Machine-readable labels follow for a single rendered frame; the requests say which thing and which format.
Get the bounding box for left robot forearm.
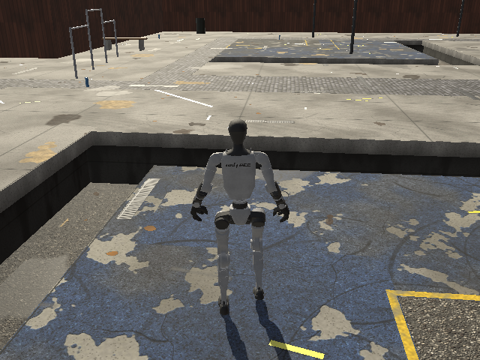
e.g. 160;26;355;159
192;181;207;208

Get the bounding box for left robot hand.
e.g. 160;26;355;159
190;205;208;221

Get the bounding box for left robot upper arm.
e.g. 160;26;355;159
200;152;223;193

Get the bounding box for robot left shin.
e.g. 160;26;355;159
217;254;229;305

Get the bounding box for right robot forearm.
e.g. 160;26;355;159
270;181;287;209

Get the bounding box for right robot foot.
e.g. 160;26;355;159
253;286;264;300

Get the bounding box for right robot upper arm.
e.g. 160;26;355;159
254;151;277;193

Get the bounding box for right robot hand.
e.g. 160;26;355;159
273;204;290;222

